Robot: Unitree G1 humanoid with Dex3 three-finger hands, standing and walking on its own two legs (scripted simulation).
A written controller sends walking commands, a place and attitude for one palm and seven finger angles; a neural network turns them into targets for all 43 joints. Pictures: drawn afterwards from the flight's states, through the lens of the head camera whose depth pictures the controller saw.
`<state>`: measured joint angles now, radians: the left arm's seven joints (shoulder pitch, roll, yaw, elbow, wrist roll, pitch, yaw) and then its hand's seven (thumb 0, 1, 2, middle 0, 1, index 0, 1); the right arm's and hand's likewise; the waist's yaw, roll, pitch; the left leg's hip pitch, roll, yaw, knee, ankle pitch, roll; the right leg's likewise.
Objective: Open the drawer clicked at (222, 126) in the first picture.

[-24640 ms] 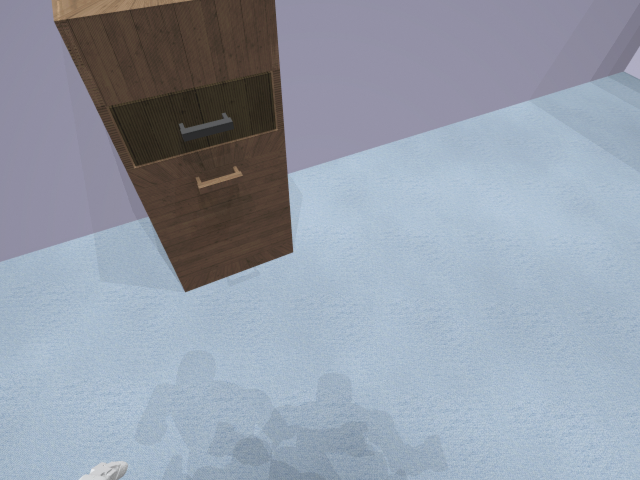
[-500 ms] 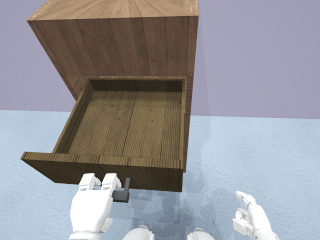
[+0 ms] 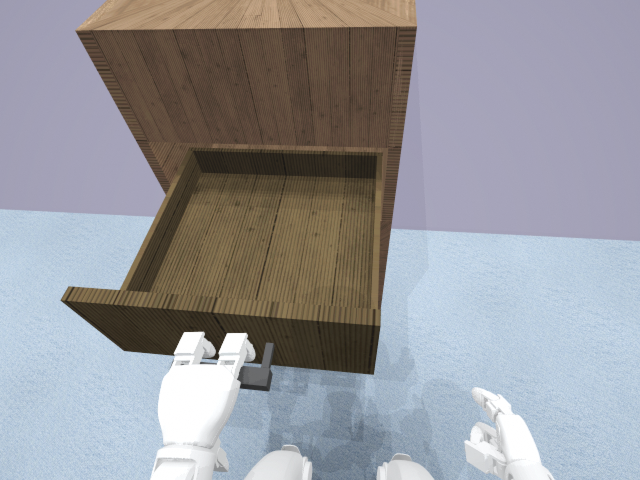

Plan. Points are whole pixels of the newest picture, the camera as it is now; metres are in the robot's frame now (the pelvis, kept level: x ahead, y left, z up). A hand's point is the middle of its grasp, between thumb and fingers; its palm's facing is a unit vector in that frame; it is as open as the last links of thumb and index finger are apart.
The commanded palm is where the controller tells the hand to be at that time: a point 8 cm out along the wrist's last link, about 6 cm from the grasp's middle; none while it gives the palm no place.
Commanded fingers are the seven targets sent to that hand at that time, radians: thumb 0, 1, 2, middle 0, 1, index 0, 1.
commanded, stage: lift the hand off the handle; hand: left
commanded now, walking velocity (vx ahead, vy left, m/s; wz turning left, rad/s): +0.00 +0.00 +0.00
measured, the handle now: (224, 360) +0.26 +0.16 -0.02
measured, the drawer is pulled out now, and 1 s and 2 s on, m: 0.30 0.29 0.29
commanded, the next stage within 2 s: none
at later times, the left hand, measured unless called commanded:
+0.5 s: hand (212, 396) +0.22 +0.17 -0.02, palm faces -0.03 -0.15 -0.99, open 13.2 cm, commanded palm +0.20 +0.16 +0.05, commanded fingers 0.00 -0.50 0.30 -0.30 -1.20 -0.30 -1.20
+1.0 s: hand (205, 387) +0.22 +0.16 +0.01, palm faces -0.03 -0.17 -0.98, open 13.1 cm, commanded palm +0.21 +0.16 +0.09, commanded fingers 0.00 -0.50 0.30 -0.30 -1.20 -0.30 -1.20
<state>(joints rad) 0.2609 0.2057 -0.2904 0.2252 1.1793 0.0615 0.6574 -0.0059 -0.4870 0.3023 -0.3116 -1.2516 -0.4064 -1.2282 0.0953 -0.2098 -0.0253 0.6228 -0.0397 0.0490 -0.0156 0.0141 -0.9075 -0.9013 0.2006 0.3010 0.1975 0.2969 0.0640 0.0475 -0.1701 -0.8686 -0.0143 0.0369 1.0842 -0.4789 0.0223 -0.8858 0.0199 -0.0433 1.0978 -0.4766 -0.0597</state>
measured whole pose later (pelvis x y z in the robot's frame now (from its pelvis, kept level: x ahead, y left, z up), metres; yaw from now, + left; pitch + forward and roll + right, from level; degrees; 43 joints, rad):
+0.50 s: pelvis +0.01 +0.01 +0.02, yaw -1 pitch +12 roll +0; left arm 0.31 0.23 -0.29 0.16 1.13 0.06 0.58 -0.01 -0.49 0.30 -0.35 -1.22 -0.44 -1.22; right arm 0.12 -0.22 -0.03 0.58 -0.04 0.06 0.00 0.01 -0.91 -0.90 0.20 0.30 0.20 0.30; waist 0.04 0.06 -0.14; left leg -0.75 -0.01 0.06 1.00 -0.46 0.04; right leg -0.77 0.03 -0.02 1.00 -0.44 -0.04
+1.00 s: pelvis +0.02 +0.01 +0.03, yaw -2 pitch +10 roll +0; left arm 0.40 0.25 -0.31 0.01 1.11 0.07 0.51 -0.01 -0.49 0.30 -0.36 -1.21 -0.46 -1.23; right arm 0.11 -0.21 -0.02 0.55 -0.04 0.08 0.04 0.01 -0.91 -0.90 0.20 0.30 0.20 0.30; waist 0.07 0.06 -0.12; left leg -0.63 -0.01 0.06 0.91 -0.45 0.04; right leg -0.65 0.03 -0.01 0.91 -0.43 -0.04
